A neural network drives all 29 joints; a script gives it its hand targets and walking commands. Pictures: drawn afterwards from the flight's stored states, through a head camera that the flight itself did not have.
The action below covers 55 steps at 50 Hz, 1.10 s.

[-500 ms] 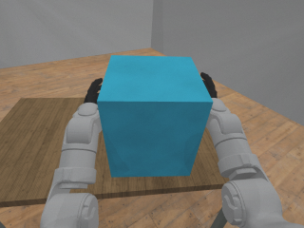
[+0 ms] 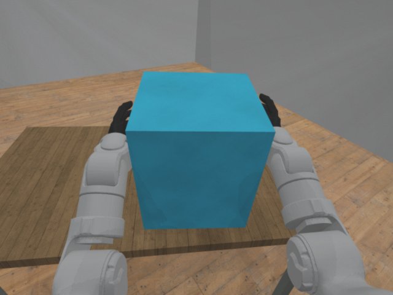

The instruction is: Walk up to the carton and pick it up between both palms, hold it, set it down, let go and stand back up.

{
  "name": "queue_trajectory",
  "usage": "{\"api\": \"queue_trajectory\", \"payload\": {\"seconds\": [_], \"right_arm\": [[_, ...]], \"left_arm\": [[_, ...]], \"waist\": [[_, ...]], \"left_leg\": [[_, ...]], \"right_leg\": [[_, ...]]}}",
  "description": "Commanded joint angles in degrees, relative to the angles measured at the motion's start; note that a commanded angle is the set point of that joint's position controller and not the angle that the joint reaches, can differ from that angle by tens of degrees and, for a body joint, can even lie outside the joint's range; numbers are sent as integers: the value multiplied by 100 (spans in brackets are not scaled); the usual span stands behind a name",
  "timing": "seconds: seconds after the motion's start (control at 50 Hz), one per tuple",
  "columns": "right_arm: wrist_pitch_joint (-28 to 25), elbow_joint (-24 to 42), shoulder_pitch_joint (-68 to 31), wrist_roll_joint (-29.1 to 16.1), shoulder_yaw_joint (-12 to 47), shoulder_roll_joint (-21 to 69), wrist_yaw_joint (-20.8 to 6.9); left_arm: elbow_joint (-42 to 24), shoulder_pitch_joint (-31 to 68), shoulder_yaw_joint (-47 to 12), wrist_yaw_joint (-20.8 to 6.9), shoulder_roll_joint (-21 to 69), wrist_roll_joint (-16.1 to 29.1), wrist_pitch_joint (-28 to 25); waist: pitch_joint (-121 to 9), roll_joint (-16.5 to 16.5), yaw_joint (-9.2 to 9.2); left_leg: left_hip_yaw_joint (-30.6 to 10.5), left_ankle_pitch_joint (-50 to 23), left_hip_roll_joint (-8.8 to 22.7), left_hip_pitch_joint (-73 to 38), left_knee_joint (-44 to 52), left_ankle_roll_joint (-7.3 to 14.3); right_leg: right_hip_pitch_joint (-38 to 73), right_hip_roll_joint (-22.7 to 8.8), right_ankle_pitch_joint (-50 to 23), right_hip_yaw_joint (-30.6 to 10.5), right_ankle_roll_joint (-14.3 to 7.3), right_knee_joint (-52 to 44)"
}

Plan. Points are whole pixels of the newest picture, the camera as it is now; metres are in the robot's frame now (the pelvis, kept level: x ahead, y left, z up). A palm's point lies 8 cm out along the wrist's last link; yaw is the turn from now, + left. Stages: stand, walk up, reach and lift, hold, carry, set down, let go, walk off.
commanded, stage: hold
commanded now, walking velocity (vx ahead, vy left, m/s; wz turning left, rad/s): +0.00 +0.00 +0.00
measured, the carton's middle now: (195, 151) +0.36 +0.02 +0.18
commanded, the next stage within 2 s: none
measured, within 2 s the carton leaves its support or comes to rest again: neither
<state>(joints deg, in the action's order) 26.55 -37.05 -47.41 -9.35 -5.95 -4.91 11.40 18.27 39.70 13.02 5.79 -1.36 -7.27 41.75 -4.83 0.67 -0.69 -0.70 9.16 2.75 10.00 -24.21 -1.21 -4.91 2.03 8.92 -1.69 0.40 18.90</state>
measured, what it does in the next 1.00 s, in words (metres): stands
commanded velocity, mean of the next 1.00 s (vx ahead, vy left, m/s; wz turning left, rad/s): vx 0.00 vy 0.00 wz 0.00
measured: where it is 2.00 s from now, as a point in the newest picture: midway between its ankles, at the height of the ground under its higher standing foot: outside the picture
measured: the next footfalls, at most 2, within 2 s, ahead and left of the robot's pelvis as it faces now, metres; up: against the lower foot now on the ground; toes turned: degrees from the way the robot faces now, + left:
none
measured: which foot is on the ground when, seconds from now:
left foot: down 0.00-1.00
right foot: down 0.00-1.00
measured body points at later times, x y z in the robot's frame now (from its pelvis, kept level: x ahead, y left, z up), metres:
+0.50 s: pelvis +0.00 +0.00 +0.00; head -0.07 +0.02 +0.44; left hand +0.38 +0.17 +0.21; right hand +0.40 -0.13 +0.23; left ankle +0.05 +0.13 -0.74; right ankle +0.02 -0.13 -0.74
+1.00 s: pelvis +0.00 +0.00 +0.00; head -0.07 +0.02 +0.44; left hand +0.38 +0.17 +0.21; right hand +0.40 -0.13 +0.23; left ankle +0.05 +0.13 -0.74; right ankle +0.02 -0.13 -0.74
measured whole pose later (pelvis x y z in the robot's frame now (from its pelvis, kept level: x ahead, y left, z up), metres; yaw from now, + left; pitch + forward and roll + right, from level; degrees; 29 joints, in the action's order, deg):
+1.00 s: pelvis +0.00 +0.00 +0.00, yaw +0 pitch -5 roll -2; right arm 26.5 -37.0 -47.4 -9.4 -6.0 -4.9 11.4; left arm 18.3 39.7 13.0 5.8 -1.4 -7.3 41.7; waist -4.8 0.7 -0.7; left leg -0.7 9.2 2.7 10.0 -24.2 -1.2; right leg -4.9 2.0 9.0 -1.7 0.4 18.8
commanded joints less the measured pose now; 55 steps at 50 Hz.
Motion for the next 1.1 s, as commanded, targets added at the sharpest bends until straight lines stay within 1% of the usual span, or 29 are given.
{"api": "queue_trajectory", "payload": {"seconds": [0.0,0.02,0.08,0.1,0.14,0.18,0.22,0.24,0.26,0.3,0.32,0.34,0.42,0.48,0.54,0.58,0.62,0.66,0.72,0.74,0.78,0.8,0.86,0.9,0.92,0.96,0.98,1.04,1.08], "right_arm": [[-304,1829,-4787,-1190,2189,4135,-535],[-310,1802,-4803,-1174,2242,4200,-546],[-308,1648,-4757,-1118,2108,4164,-550],[-328,1769,-4815,-1118,2119,4164,-543],[-314,1741,-4726,-1196,2205,4159,-538],[-294,1734,-4636,-1202,2241,4136,-530],[-307,1874,-4654,-1239,2287,4151,-511],[-292,1812,-4613,-1227,2254,4149,-515],[-316,1971,-4710,-1253,2312,4207,-522],[-293,1866,-4663,-1241,2293,4166,-511],[-285,1886,-4589,-1263,2333,4196,-509],[-265,1757,-4634,-1234,2254,4101,-517],[-321,1971,-4749,-1247,2323,4167,-518],[-282,1870,-4705,-1232,2253,4152,-499],[-295,1872,-4713,-1243,2266,4166,-510],[-293,1951,-4661,-1265,2288,4143,-491],[-276,1814,-4675,-1220,2192,4102,-497],[-309,1939,-4721,-1284,2320,4190,-517],[-277,1860,-4688,-1227,2285,4139,-511],[-303,2004,-4749,-1264,2316,4181,-505],[-275,1687,-4679,-1187,2159,4113,-512],[-310,1807,-4757,-1242,2217,4142,-528],[-282,1731,-4692,-1199,2210,4139,-531],[-297,1870,-4665,-1243,2285,4167,-527],[-288,1822,-4733,-1217,2247,4146,-522],[-325,1988,-4663,-1267,2327,4202,-525],[-287,1896,-4649,-1268,2287,4124,-513],[-269,1803,-4629,-1264,2306,4171,-521],[-287,1903,-4693,-1255,2263,4144,-513]], "left_arm": [[-1372,5104,-2723,-1033,3919,635,-568],[-1396,5094,-2716,-1014,3950,631,-574],[-1280,5093,-2705,-1018,3979,624,-568],[-1279,5040,-2683,-1034,3951,608,-562],[-1415,5036,-2673,-1025,3908,619,-567],[-1439,5030,-2714,-1027,3920,626,-566],[-1527,5050,-2753,-1029,3923,645,-574],[-1571,5101,-2787,-1021,3945,673,-583],[-1616,5104,-2830,-1011,3985,703,-593],[-1538,5082,-2783,-1014,3945,662,-583],[-1657,5049,-2772,-1010,3919,648,-576],[-1461,5046,-2737,-1016,3926,632,-554],[-1526,5020,-2767,-1005,3958,651,-568],[-1411,4975,-2732,-1035,3953,645,-540],[-1490,5050,-2741,-1029,3953,623,-554],[-1553,5012,-2804,-1020,3963,667,-556],[-1503,5087,-2824,-1032,3983,670,-559],[-1644,5116,-2851,-1005,4004,676,-583],[-1444,4980,-2710,-1009,3919,630,-553],[-1447,4926,-2755,-1023,3960,659,-537],[-1375,5055,-2673,-1044,3885,591,-538],[-1489,5088,-2711,-1031,3928,610,-562],[-1442,5105,-2696,-1024,3929,628,-556],[-1579,5091,-2821,-999,3978,696,-577],[-1446,5097,-2768,-1007,3941,647,-569],[-1662,5068,-2846,-1003,3986,703,-588],[-1561,5057,-2811,-1003,3960,684,-570],[-1519,5023,-2743,-1010,3926,626,-555],[-1524,5019,-2815,-1007,3968,666,-554]], "waist": [[-2535,-303,-635],[-2551,-325,-587],[-2351,-379,-620],[-2456,-262,-617],[-2523,-336,-570],[-2528,-303,-647],[-2686,-304,-648],[-2644,-393,-665],[-2731,-358,-641],[-2578,-375,-628],[-2689,-341,-622],[-2457,-403,-639],[-2679,-304,-588],[-2580,-272,-617],[-2540,-353,-594],[-2608,-380,-651],[-2519,-384,-691],[-2711,-405,-625],[-2528,-289,-592],[-2663,-280,-593],[-2378,-361,-648],[-2616,-376,-587],[-2524,-310,-606],[-2684,-366,-636],[-2561,-332,-631],[-2774,-375,-632],[-2596,-359,-661],[-2543,-386,-600],[-2601,-356,-628]], "left_leg": [[-55,-471,-613,-981,602,17],[-53,-473,-605,-972,601,29],[-53,-329,-586,-918,633,17],[-46,-372,-591,-950,642,44],[-66,-624,-601,-1005,576,7],[-70,-610,-606,-1021,572,1],[-73,-732,-605,-1101,523,-5],[-74,-743,-605,-1086,535,-18],[-86,-800,-608,-1111,505,-23],[-74,-655,-614,-1059,557,0],[-57,-801,-613,-1102,530,-14],[-56,-624,-614,-1030,557,-19],[-58,-754,-608,-1070,538,21],[-70,-642,-605,-1012,550,-2],[-70,-651,-604,-1011,554,4],[-83,-793,-610,-1072,516,-23],[-94,-646,-588,-1051,560,-41],[-82,-747,-597,-1086,511,-19],[-74,-638,-600,-1022,564,13],[-84,-742,-596,-1070,525,12],[-65,-536,-596,-1014,600,1],[-64,-624,-593,-1066,572,4],[-73,-553,-587,-1015,591,11],[-88,-782,-598,-1089,539,-26],[-61,-599,-606,-1038,563,-17],[-78,-828,-596,-1105,510,-16],[-86,-815,-612,-1074,520,-34],[-73,-730,-611,-1045,552,-20],[-77,-752,-605,-1065,538,-36]], "right_leg": [[336,118,-573,275,256,-385],[319,133,-559,305,234,-364],[187,105,-415,299,233,-375],[287,124,-485,289,233,-384],[316,117,-697,275,248,-349],[367,136,-752,285,248,-345],[410,142,-828,287,256,-329],[383,145,-820,288,244,-334],[398,137,-901,294,260,-308],[344,132,-740,297,260,-345],[445,148,-908,287,267,-315],[338,126,-715,285,250,-345],[386,136,-823,296,265,-331],[383,133,-762,267,261,-363],[355,122,-733,263,253,-347],[407,137,-889,283,254,-332],[313,145,-668,296,245,-361],[362,140,-808,299,249,-307],[319,134,-715,297,257,-340],[387,145,-861,282,247,-328],[305,108,-599,282,244,-388],[348,134,-684,287,242,-342],[325,133,-596,288,237,-358],[372,157,-855,293,242,-330],[332,137,-682,291,247,-360],[448,142,-924,270,247,-320],[404,145,-904,288,252,-336],[371,140,-792,279,249,-339],[371,145,-819,296,257,-342]]}}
